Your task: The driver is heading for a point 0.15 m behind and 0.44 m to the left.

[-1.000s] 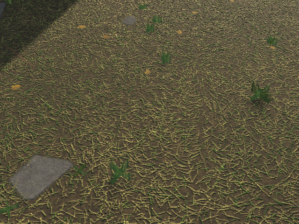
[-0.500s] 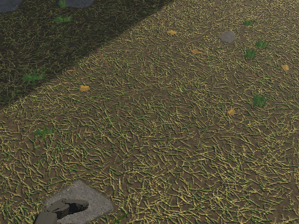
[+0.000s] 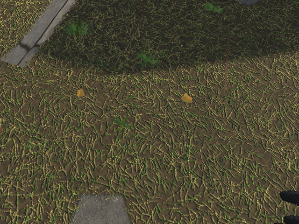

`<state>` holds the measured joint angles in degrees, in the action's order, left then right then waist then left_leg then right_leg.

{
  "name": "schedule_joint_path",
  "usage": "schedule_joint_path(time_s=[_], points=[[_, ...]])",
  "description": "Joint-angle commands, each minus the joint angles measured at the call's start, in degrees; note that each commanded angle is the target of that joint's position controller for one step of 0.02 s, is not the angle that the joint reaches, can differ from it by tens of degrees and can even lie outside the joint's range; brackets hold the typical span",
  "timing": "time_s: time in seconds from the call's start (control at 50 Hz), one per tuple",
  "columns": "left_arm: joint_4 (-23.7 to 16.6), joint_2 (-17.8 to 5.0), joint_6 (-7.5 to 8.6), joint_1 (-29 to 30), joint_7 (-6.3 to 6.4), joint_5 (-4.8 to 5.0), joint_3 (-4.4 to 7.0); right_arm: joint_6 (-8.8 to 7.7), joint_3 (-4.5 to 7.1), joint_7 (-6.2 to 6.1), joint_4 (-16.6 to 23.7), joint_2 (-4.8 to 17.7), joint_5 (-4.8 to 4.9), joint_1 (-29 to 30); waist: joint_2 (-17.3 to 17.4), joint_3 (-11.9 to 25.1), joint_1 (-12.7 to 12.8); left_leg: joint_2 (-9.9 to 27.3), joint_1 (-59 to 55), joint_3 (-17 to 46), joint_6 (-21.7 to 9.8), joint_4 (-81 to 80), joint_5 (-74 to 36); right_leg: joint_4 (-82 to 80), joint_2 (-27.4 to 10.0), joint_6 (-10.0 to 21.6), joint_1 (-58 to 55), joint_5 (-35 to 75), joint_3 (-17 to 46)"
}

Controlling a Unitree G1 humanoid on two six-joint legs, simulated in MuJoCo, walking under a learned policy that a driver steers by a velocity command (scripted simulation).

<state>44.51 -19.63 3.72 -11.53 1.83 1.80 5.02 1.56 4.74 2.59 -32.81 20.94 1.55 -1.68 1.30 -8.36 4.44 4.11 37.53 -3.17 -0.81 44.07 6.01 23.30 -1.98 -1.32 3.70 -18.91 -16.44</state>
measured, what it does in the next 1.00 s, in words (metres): walks ahead, turning left: left foot, then right foot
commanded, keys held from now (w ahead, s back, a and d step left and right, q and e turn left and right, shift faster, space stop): q+shift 0.14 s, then shift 0.50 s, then q+shift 0.36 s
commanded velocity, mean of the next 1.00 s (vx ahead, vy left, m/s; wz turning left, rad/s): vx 0.06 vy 0.00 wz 0.55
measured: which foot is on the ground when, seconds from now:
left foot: up 0.00-0.06, down 0.08-1.00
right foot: down 0.00-0.06, up 0.08-0.48, down 0.50-0.94, up 0.96-1.00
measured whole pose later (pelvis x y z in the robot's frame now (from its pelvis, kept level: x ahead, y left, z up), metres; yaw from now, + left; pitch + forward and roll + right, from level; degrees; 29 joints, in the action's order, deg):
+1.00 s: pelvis +0.17 -0.02 -0.01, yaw +33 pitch +1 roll -2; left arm 38.1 -17.6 -1.8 -4.5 2.3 0.0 5.4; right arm 2.5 6.2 0.7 -34.6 17.6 0.0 -14.9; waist -3.5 -3.4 -1.3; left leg -1.3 22.7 0.0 -3.5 41.2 19.9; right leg 55.8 -3.7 -2.8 24.0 -31.2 -1.7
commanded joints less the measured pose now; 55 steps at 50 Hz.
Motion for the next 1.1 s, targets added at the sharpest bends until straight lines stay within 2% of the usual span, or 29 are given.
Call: schedule_joint_path(time_s=[0.02,0.06,0.08,0.1,0.12,0.14,0.18,0.22,0.28,0.44,0.48,0.5,0.52,0.54,0.56,0.58,0.64,0.72,0.78,0.82,0.86,0.92,0.94,0.96,0.98,1.0,1.04,1.08,1.1], points=[[-6.39,-9.99,0.5,10.0,-0.15,1.63,2.39,0.72,2.29,0.95,0.17,4.9,-0.13,-10.78,-5.4,11.71,-8.66,-3.25,-18.45,-2.97,-3.34,-4.2,-1.78,3.08,-12.83,6.2,1.54,49.31,3.71],[-6.87,-9.25,-0.92,10.13,-0.45,1.97,2.38,0.37,4.8,0.17,-1.72,8.64,0.22,-19.03,-2.99,15.12,-13.46,-7.35,-30.67,-4.53,-7.29,-10.08,-3.17,19.94,-11.46,3.94,4.27,48.99,2.35],[-7.08,-4.93,-1.3,6.77,-0.93,0.29,1.19,-0.01,5.8,-1.17,-2.48,10.76,0.9,-21.44,5.95,13.83,-12.92,-6.53,-39.61,2.16,-10.12,-14.72,-15.77,34.27,-6.82,1.14,15.06,16.55,3.37],[-8.43,-0.55,-1.03,1.5,-1.51,-3.14,-0.21,-0.15,5.92,-1.75,1.32,16.54,-0.16,-14.56,20.38,16.09,-4.79,5.22,-48.2,26.04,-20.02,-11.31,-42.49,56.02,3.46,-2.99,32.19,-23.42,6.13],[-9.88,-5.73,-0.16,-0.19,-1.93,-1.8,-0.02,-1.52,5.33,-0.52,5.13,15.4,-2.85,-13.54,14.34,32.21,-6.63,15.09,-54.3,49.27,-28.63,-22.86,-18.11,62.75,6.08,-2.55,38.05,-20.66,21.84],[-10.62,-8.26,0.59,5.94,-2.03,-0.56,0.44,-2.37,4.86,-0.03,5.73,13.48,-2.05,-11.45,5.79,27.7,-7.58,14.07,-49.89,47.24,-25.07,-26.84,-6.71,59.83,4.01,-1.12,39.2,-14.99,24.84],[-9.38,-7.25,0.01,7.56,-0.78,-1.77,0.34,-2.63,3.0,-1.04,5.66,7.75,0.32,-6.57,-2.82,17.69,-4.55,10.01,-36.78,36.29,-18.8,-24.95,-8.12,51.72,0.17,-1.11,36.88,-9.22,24.41],[-8.29,-7.24,-1.28,6.35,-0.56,-2.3,0.61,-2.0,2.32,-2.43,5.77,6.42,-0.94,-4.34,-1.6,16.22,-2.82,6.8,-26.37,27.53,-16.36,-23.48,-19.78,45.12,-0.87,-1.33,28.21,-7.48,22.79],[-7.7,-2.8,-1.89,5.68,-0.61,-2.37,-0.74,-1.25,2.29,-4.12,4.15,6.64,-1.67,-6.52,-0.48,18.51,-3.4,4.1,-23.71,21.75,-15.52,-20.96,-31.5,37.99,0.38,-3.29,24.58,-3.6,19.93],[-8.85,-1.59,-3.09,7.84,-0.98,-1.71,-1.36,0.64,0.76,-3.8,2.8,3.12,-2.09,-6.11,6.52,15.8,-6.02,3.19,-20.88,24.53,-12.25,-19.44,-6.41,20.66,0.65,-2.93,18.41,0.91,18.89],[-8.52,-0.5,-2.36,5.7,-1.66,-1.97,-1.39,0.6,0.0,-3.56,2.45,1.44,-1.64,-5.14,7.31,15.05,-4.16,2.06,-20.37,24.97,-10.15,-17.03,-4.49,9.12,1.18,-1.13,12.73,6.15,17.79],[-8.46,-0.41,-1.96,4.81,-1.99,-2.76,-1.4,0.39,-0.57,-3.56,1.8,-0.36,-1.58,-6.55,6.25,14.4,-3.65,0.06,-19.1,24.23,-7.35,-15.73,-0.33,1.75,-0.06,0.21,8.61,13.11,18.74],[-9.36,-4.05,-1.74,4.84,-1.93,-4.16,-0.86,0.07,-1.06,-3.73,1.46,-2.45,-2.45,-9.66,-1.5,14.42,-5.84,-4.58,-16.88,19.77,-3.24,-8.26,9.16,-1.12,-8.51,2.98,5.88,22.42,27.27],[-9.39,-5.92,-1.83,7.59,-1.78,-5.02,-0.64,-0.36,-0.5,-3.57,1.1,-1.42,-2.1,-13.62,-13.4,12.33,-9.98,-10.05,-13.32,13.08,-0.19,-4.46,21.44,-2.04,-15.83,10.91,7.98,30.01,35.04],[-9.44,-3.43,-1.64,8.18,-1.6,-4.63,-1.01,-0.78,0.13,-3.75,1.54,1.44,-2.58,-10.38,-14.97,12.57,-7.68,-7.0,-15.83,11.38,1.94,-2.31,22.23,-4.5,-18.03,14.7,12.12,23.89,39.09],[-9.51,-2.08,-1.47,8.69,-1.52,-4.06,-1.36,-0.68,0.77,-3.87,1.37,2.69,-2.1,-7.62,-11.8,12.0,-6.7,-5.98,-17.26,10.97,2.5,-1.95,19.62,-4.15,-15.19,13.39,12.06,20.0,36.65],[-8.55,-2.28,-1.55,8.12,-1.23,-2.11,-1.39,0.29,-0.34,-3.36,0.27,-2.28,-2.52,-6.69,-10.25,11.81,-6.74,-4.63,-23.19,9.31,2.81,-12.16,9.37,-1.54,-9.06,8.05,11.58,15.79,29.16],[-8.68,-6.05,-2.31,0.4,-0.41,-2.64,0.68,0.58,1.58,-3.1,1.64,3.43,-0.6,-5.22,-7.32,12.19,-2.35,-5.13,-17.36,10.28,-0.33,-6.88,-2.17,0.67,-7.86,7.4,6.21,12.91,24.63],[-9.27,-5.1,-3.5,1.93,1.13,-2.22,1.26,0.9,1.99,-2.83,1.78,1.37,-0.28,-7.31,-12.58,12.18,-3.12,-5.16,-10.15,6.83,-0.03,2.08,14.52,0.02,-16.74,12.49,3.09,20.55,28.43],[-10.13,-4.87,-3.94,3.15,1.7,-2.22,1.43,1.34,2.21,-2.19,2.96,0.93,-0.25,-6.1,-10.37,10.94,-2.56,-1.44,-5.88,5.3,0.63,11.26,26.7,-1.94,-22.0,15.33,3.62,24.78,30.08],[-10.69,-6.38,-4.0,7.16,1.42,-1.85,2.14,1.99,1.99,-1.73,2.74,0.1,0.24,-7.65,-8.63,10.62,-4.13,0.55,-10.4,3.9,0.64,7.35,22.69,-1.61,-19.18,12.27,7.12,22.99,23.72],[-10.5,-4.95,-4.7,10.0,0.78,-0.79,2.08,2.31,3.12,-1.51,0.06,0.73,0.36,-14.6,-7.65,11.99,-7.04,-3.96,-22.65,-1.3,-1.11,-6.44,9.59,6.42,-13.8,7.15,12.03,15.94,13.24],[-9.47,-2.47,-4.97,6.97,0.35,-0.76,1.71,1.96,4.08,-1.83,-0.44,2.56,-0.07,-17.0,-0.72,10.95,-7.11,-4.65,-27.54,3.61,-3.56,-14.39,4.01,16.63,-9.67,3.99,16.66,5.9,8.91],[-11.24,0.72,-5.26,6.95,0.18,-2.81,0.77,1.01,5.86,-2.92,1.73,10.94,-0.56,-17.88,17.45,8.28,-6.04,9.3,-33.6,29.8,-10.84,-22.76,-14.18,37.27,-1.42,-1.78,33.65,-16.61,6.1],[-14.69,-0.14,-4.38,12.59,0.37,-2.35,0.62,-0.93,5.17,-2.22,3.65,12.86,-3.16,-17.34,18.89,13.76,-7.2,15.72,-31.76,45.08,-21.14,-26.25,-18.11,48.7,4.71,-1.82,38.75,-22.81,19.31],[-14.33,-2.15,-3.82,13.47,0.49,-1.63,1.1,-2.32,4.59,-1.98,3.84,10.63,-3.5,-15.56,11.73,13.9,-7.06,14.81,-33.02,41.27,-20.34,-26.45,-11.58,51.93,3.48,-0.96,40.66,-18.76,22.66],[-11.9,-3.48,-3.18,12.1,1.01,-2.69,1.81,-2.36,3.58,-3.07,3.74,7.55,-0.84,-11.09,2.8,13.31,-4.73,9.4,-32.98,32.52,-13.24,-23.91,-7.6,48.18,1.36,-0.08,40.28,-7.88,23.61],[-11.4,-3.21,-3.08,11.8,0.64,-2.68,1.98,-1.27,2.82,-4.28,4.23,6.35,-0.17,-9.41,4.05,14.24,-3.77,6.13,-31.25,29.3,-11.12,-23.61,-10.19,45.47,2.2,-0.93,36.4,-2.54,23.36],[-10.6,-2.72,-2.84,9.97,-0.07,-2.37,1.85,-1.17,2.64,-4.7,3.64,5.63,-0.02,-11.53,3.41,16.99,-3.86,4.59,-32.81,29.01,-10.99,-25.15,0.76,43.12,2.66,-0.98,35.39,0.46,23.22]])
